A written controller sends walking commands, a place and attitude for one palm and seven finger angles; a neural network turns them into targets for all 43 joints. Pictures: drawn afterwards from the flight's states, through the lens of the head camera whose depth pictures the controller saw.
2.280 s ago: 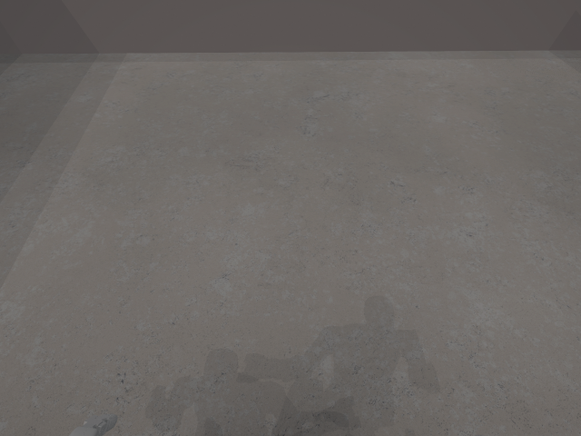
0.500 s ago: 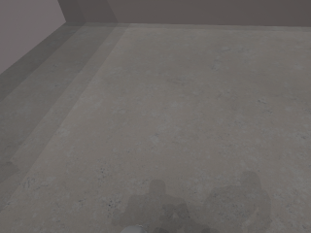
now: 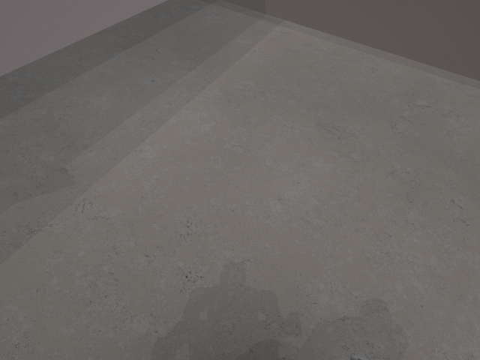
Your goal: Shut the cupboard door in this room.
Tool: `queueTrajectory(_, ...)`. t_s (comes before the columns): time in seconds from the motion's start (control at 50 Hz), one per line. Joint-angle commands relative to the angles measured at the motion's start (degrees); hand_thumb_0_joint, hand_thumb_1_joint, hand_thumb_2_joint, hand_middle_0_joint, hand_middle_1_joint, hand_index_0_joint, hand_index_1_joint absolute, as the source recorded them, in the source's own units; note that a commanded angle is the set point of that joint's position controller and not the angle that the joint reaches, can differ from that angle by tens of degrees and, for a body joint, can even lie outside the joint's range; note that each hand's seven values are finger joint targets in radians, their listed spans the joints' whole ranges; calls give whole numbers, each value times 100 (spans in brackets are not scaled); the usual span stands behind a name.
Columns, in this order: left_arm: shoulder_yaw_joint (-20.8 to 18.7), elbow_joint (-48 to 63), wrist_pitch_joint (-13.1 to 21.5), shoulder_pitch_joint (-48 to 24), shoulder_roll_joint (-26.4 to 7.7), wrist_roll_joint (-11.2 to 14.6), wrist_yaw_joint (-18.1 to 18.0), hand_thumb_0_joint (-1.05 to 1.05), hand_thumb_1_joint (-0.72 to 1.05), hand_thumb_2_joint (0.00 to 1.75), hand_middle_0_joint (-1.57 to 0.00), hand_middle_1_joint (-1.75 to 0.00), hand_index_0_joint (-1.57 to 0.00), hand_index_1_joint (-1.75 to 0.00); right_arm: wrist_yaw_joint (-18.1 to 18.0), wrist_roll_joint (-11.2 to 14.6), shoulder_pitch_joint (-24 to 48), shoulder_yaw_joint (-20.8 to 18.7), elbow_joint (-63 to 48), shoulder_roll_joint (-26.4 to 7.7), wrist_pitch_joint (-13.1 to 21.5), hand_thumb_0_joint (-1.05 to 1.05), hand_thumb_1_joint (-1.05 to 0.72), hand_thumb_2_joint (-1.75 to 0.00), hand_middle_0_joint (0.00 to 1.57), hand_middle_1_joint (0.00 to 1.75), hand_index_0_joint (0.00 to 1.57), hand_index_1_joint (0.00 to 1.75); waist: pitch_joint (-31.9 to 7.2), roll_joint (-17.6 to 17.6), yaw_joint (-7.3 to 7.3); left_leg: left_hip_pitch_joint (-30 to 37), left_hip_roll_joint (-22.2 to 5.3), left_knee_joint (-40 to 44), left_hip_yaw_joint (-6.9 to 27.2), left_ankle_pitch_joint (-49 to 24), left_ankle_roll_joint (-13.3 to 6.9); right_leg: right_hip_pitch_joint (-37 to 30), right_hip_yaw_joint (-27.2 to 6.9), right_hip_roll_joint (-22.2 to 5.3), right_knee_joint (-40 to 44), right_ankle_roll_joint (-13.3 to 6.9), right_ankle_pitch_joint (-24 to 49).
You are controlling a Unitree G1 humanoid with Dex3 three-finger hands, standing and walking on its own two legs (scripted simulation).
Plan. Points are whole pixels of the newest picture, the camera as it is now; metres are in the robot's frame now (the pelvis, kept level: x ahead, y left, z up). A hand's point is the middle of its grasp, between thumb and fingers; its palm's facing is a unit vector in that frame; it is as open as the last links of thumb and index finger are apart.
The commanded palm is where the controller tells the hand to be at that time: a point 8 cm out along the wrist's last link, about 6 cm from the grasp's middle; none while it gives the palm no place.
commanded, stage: turn or walk to find it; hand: left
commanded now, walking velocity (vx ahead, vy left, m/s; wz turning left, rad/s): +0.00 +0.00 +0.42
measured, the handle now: out of the picture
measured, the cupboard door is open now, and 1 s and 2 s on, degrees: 69 69 69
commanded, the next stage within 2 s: none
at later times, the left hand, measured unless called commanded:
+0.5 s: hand out of the picture +0.04 +0.16 -0.13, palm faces +0.20 -0.94 -0.29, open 7.4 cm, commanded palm none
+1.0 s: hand out of the picture -0.17 +0.18 -0.19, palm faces +0.47 -0.86 -0.22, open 7.4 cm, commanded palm none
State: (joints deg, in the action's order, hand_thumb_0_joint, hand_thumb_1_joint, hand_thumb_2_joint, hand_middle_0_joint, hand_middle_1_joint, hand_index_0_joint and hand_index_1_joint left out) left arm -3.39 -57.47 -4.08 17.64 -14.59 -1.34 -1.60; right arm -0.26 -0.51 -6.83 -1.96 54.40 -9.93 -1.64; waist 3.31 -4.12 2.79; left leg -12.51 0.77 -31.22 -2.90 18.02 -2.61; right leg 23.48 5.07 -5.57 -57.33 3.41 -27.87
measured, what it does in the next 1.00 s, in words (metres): steps on the spot, turning left: right foot, then left foot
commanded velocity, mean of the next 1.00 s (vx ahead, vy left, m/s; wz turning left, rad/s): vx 0.00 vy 0.00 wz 0.42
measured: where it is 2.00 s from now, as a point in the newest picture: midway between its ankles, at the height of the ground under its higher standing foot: outside the picture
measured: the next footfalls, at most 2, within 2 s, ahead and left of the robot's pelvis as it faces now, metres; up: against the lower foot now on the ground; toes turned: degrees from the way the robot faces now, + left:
right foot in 0.40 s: +0.03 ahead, -0.13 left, +0.00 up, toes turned +6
left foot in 0.90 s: -0.08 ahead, +0.08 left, +0.00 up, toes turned +28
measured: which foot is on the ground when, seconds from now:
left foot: down 0.00-0.40, up 0.42-0.88, down 0.90-1.00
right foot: up 0.00-0.38, down 0.40-0.92, up 0.94-1.00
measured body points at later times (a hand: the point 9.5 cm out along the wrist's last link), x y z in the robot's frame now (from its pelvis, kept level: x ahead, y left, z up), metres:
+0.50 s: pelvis -0.03 -0.05 +0.00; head -0.01 -0.08 +0.45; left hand +0.03 +0.21 -0.11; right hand +0.02 -0.30 -0.16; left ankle -0.05 +0.09 -0.68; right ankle -0.01 -0.14 -0.73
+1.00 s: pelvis -0.09 -0.01 +0.00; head -0.08 +0.03 +0.44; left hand -0.19 +0.23 -0.17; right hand +0.12 -0.20 -0.12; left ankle -0.12 +0.06 -0.73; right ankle -0.03 -0.14 -0.69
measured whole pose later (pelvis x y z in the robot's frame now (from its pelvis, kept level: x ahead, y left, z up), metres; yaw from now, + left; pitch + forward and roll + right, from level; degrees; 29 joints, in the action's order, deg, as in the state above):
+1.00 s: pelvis -0.09 -0.01 +0.00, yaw +24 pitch -1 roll -1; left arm -4.0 -57.4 -4.4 16.5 -14.9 -1.5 -1.5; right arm 0.1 -0.8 -7.8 -2.8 54.4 -10.6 -1.8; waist 3.4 -4.4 2.5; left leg -14.2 0.2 -33.8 -4.7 18.6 -3.2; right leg 22.9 7.1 -7.2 -52.9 3.1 -27.1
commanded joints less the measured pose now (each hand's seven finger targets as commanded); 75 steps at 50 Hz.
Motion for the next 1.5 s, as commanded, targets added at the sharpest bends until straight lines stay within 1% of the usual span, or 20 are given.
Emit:
queueTrajectory(0.0, -117, 472, 208, -147, -374, 13, 66, 0, 90, 90, -20, -30, -20, -30, -117, -25, -287, -250, -244, -1214, 119, 0, -90, -90, 20, 30, 20, 30, -185, 1158, -270, 496, -1417, 1281, 1313, -3026, -636, 713, -349, -69, -671, 111, 491)
queueTrajectory(0.2, -112, 810, 206, -801, -279, 48, 30, 0, 90, 90, -20, -30, -20, -30, -93, -82, -763, -357, -207, -1252, 88, 0, -90, -90, 20, 30, 20, 30, -289, 1224, -493, 574, -1357, 1278, 2063, -2574, -821, 376, -398, 161, 640, 161, 273)
queueTrajectory(0.3, -95, 841, 268, -534, -211, 94, -2, 0, 90, 90, -20, -30, -20, -30, -63, -105, -635, -402, -265, -1281, 45, 0, -90, -90, 20, 30, 20, 30, -458, 1266, -318, 63, -1195, 994, 2281, -2616, -714, -647, -339, 424, 2010, 20, 570)
queueTrajectory(0.34, -127, 762, 342, -190, -288, 99, -27, 0, 90, 90, -20, -30, -20, -30, -39, -56, -566, -398, -299, -1219, 36, 0, -90, -90, 20, 30, 20, 30, -645, 983, -111, -570, -909, 572, 2125, -1974, -391, -1722, -343, 332, 3344, 1, 1566)
queueTrajectory(0.36, -180, 763, 410, -63, -618, 39, -58, 0, 90, 90, -20, -30, -20, -30, 0, -7, -677, -373, -317, -952, 35, 0, -90, -90, 20, 30, 20, 30, -736, 170, -81, -1311, -464, -82, 1674, -895, -30, -2494, -993, -405, 3960, -170, 1661)
queueTrajectory(0.38, -284, 810, 448, -32, -1162, -40, -91, 0, 90, 90, -20, -30, -20, -30, 9, -7, -774, -304, -468, -577, 37, 0, -90, -90, 20, 30, 20, 30, -662, -1482, -64, -2288, 381, -1478, 654, 1149, 403, -2721, -2546, -1911, 4233, -754, 2160)
queueTrajectory(0.4, -249, 884, 399, -75, -1182, 28, -86, 0, 90, 90, -20, -30, -20, -30, -13, -77, -660, -414, -470, -900, -29, 0, -90, -90, 20, 30, 20, 30, -555, -1016, -9, -1992, 171, -2500, 781, 1511, 403, -1771, -2447, -2305, 4227, -1153, 2453)
queueTrajectory(0.44, -206, 1027, 399, -799, -784, 36, -95, 0, 90, 90, -20, -30, -20, -30, 54, -97, -777, -450, -214, -883, -173, 0, -90, -90, 20, 30, 20, 30, -125, -672, -334, -1859, -25, -3483, 828, 815, 414, -953, -1753, -1589, 4481, -1072, 1159)
queueTrajectory(0.52, -71, 992, 475, -798, -436, 48, -61, 0, 90, 90, -20, -30, -20, -30, 124, -102, -1106, -407, 55, -702, -198, 0, -90, -90, 20, 30, 20, 30, 1, -311, -454, -1920, -136, -3852, 511, -17, 601, -1128, -679, -989, 4229, -834, 1944)
queueTrajectory(0.78, -226, 541, 421, 24, -836, -65, -65, 0, 90, 90, -20, -30, -20, -30, 87, -4, -258, -228, -163, -576, -102, 0, -90, -90, 20, 30, 20, 30, -369, -694, -21, -1045, -303, -1388, -61, 913, 572, -1757, -463, -1596, 3609, -1248, 3466)
queueTrajectory(0.84, -233, 490, 375, -135, -873, -30, -37, 0, 90, 90, -20, -30, -20, -30, 65, 0, -621, -228, -93, -614, -36, 0, -90, -90, 20, 30, 20, 30, -537, -573, -278, -105, -206, -36, -261, 23, 478, -1350, -62, -1456, 3066, -870, 3219)
queueTrajectory(0.86, -222, 497, 340, -164, -786, 15, -23, 0, 90, 90, -20, -30, -20, -30, 72, -7, -806, -254, -53, -769, 9, 0, -90, -90, 20, 30, 20, 30, -629, -131, -410, 545, -306, 678, -105, -648, 408, -908, 163, -1281, 2588, -597, 2744)
queueTrajectory(0.9, -81, 810, 258, -334, -216, 33, 24, 0, 90, 90, -20, -30, -20, -30, 24, -48, -1088, -435, -92, -1657, 54, 0, -90, -90, 20, 30, 20, 30, -528, 2317, -566, 1019, -2262, 1512, 2356, -2597, -436, 913, 399, -120, 398, 70, -725)
queueTrajectory(0.92, -98, 844, 190, -515, -373, 10, 17, 0, 90, 90, -20, -30, -20, -30, 5, -72, -1069, -446, -75, -1729, 14, 0, -90, -90, 20, 30, 20, 30, -440, 1694, -633, 467, -2432, 1515, 2176, -2240, -765, 718, -86, -161, -230, -18, -673)
queueTrajectory(0.96, -177, 615, 97, -593, -435, -27, 23, 0, 90, 90, -20, -30, -20, -30, -99, -72, -524, -336, -168, -1387, 39, 0, -90, -90, 20, 30, 20, 30, 6, 1723, -434, 39, -1764, 1713, 1815, -1498, -341, 868, -423, -192, -637, -4, 118)
queueTrajectory(1.02, -190, 399, 154, -232, -438, -19, 100, 0, 90, 90, -20, -30, -20, -30, -119, -28, -290, -267, -285, -1209, 122, 0, -90, -90, 20, 30, 20, 30, -171, 1210, -251, 378, -1317, 1599, 1339, -1942, -293, 882, -412, -98, -855, 108, 843)
queueTrajectory(1.18, -185, 539, 168, -574, -402, 10, 36, 0, 90, 90, -20, -30, -20, -30, -125, -34, -804, -331, -192, -1164, 139, 0, -90, -90, 20, 30, 20, 30, -366, 1044, -428, 835, -1312, 1522, 1828, -2316, -536, 836, -529, -20, -325, 259, 784)
queueTrajectory(1.36, -110, 802, 197, -910, -212, 63, 11, 0, 90, 90, -20, -30, -20, -30, -107, -107, -990, -381, -154, -1216, 70, 0, -90, -90, 20, 30, 20, 30, -584, 1061, -509, 592, -1311, 1409, 2620, -1972, -813, 168, -555, 280, 1003, 81, 223)
queueTrajectory(1.44, -92, 763, 245, -564, -194, 107, -25, 0, 90, 90, -20, -30, -20, -30, -65, -106, -817, -404, -181, -1214, 34, 0, -90, -90, 20, 30, 20, 30, -615, 1170, -315, -103, -1065, 1216, 2623, -1918, -644, -850, -477, 468, 2216, -41, 693)
queueTrajectory(1.48, -127, 696, 313, -240, -324, 97, -53, 0, 90, 90, -20, -30, -20, -30, -31, -51, -755, -398, -207, -1091, 24, 0, -90, -90, 20, 30, 20, 30, -724, 865, -141, -777, -673, 859, 2339, -1298, -250, -1936, -485, 322, 3585, -103, 1571)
